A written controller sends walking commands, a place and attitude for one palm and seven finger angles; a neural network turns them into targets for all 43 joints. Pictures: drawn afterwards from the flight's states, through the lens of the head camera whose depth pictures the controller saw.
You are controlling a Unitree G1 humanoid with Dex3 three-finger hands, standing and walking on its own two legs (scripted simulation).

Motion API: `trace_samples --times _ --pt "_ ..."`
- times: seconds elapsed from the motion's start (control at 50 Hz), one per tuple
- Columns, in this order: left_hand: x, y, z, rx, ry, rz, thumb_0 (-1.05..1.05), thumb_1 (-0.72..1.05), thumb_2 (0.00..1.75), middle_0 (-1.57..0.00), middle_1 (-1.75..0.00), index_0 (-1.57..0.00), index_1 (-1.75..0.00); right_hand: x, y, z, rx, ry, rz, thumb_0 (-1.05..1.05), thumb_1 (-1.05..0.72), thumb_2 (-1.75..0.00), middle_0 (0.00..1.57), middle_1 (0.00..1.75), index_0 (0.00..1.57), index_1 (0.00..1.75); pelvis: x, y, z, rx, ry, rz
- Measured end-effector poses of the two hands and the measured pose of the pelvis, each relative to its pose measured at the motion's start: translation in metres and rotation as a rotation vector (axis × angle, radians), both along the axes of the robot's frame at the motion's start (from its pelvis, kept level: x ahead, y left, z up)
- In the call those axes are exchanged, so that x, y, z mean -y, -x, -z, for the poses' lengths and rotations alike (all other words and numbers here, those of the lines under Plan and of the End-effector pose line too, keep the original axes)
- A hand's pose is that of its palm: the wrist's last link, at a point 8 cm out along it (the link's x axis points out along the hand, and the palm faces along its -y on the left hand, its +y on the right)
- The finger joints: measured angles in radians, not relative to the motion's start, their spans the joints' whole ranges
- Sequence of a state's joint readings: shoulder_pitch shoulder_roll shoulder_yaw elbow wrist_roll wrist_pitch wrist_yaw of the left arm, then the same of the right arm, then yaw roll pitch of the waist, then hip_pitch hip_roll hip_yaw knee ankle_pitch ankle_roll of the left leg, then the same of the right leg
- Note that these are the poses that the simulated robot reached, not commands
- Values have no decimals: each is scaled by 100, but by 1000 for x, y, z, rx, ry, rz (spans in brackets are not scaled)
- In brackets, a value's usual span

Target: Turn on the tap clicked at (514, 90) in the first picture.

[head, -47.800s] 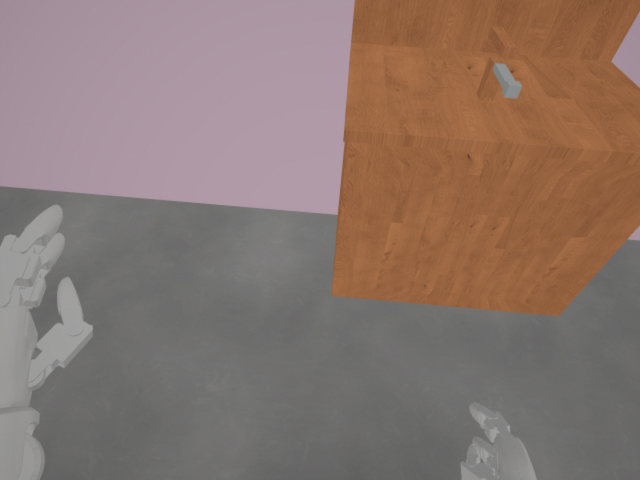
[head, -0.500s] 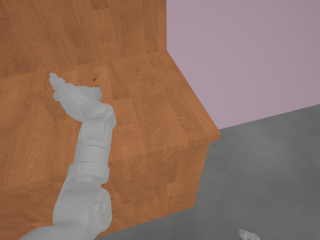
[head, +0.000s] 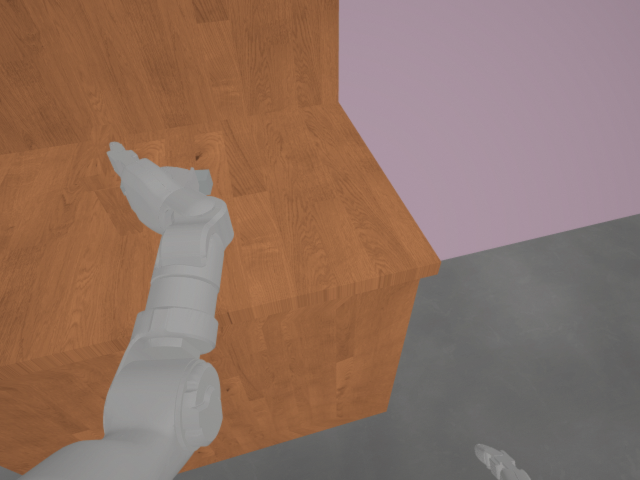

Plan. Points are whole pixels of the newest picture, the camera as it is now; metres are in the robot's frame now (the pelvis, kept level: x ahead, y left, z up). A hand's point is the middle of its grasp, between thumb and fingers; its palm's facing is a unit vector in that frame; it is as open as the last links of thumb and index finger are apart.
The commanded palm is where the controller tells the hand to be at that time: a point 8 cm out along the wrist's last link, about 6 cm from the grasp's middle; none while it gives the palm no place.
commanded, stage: lift the hand up off the lever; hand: left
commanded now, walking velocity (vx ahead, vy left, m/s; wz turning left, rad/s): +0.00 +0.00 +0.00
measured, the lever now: (201, 182) +0.52 +0.20 +0.11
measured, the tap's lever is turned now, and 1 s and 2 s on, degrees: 77 77 77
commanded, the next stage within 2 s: draw the hand back beside the body in 0.58 s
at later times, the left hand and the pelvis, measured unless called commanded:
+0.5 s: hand (201, 161) +0.46 +0.17 +0.19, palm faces +0.77 -0.63 -0.07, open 7.8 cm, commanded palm +0.40 +0.18 +0.19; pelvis +0.02 +0.00 +0.00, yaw -1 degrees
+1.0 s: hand (189, 216) +0.38 +0.17 +0.17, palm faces +0.28 -0.95 -0.13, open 7.7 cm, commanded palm +0.34 +0.21 +0.19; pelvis +0.02 +0.00 +0.01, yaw -4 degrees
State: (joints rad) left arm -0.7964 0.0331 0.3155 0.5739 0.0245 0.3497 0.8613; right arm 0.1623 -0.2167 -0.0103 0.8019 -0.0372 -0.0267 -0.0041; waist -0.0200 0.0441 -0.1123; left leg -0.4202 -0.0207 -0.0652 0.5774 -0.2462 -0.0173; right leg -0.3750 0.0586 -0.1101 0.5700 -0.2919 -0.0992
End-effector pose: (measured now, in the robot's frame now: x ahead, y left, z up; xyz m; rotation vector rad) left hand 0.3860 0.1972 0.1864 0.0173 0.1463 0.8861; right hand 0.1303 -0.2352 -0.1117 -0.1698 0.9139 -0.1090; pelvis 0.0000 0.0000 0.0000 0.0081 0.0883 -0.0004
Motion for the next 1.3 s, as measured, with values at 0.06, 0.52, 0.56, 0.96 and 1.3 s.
trace_samples --times 0.06,0.52,0.56,0.96,1.3 --pt "3 -4 0 -5 -3 0 2 90 90 -15 -15 -15 -15 -1 4 2 -8 -2 5 1 -90 -90 20 30 20 30 -2 0 0 -5 0 4" --pt "9 -19 -10 10 -7 -1 2 90 90 -15 -15 -16 -15 0 -8 3 -26 -20 13 1 -90 -90 20 30 20 30 -3 -20 -2 -11 -6 21" --pt "9 -16 -10 16 -17 5 2 90 90 -15 -15 -16 -15 0 -15 2 -16 -20 4 1 -90 -90 20 30 20 30 -3 -21 -2 -5 -6 17" --pt "1 32 -3 126 -99 581 1 90 90 -16 -17 -17 -17 7 -46 -37 129 -7 81 1 -90 -90 20 30 20 30 5 -26 -12 121 -10 64" --pt "-35 104 -11 284 -341 735 2 90 90 -18 -22 -18 -22 -23 -41 -46 188 -7 -18 1 -90 -90 20 30 20 30 -15 -5 -18 180 8 46"
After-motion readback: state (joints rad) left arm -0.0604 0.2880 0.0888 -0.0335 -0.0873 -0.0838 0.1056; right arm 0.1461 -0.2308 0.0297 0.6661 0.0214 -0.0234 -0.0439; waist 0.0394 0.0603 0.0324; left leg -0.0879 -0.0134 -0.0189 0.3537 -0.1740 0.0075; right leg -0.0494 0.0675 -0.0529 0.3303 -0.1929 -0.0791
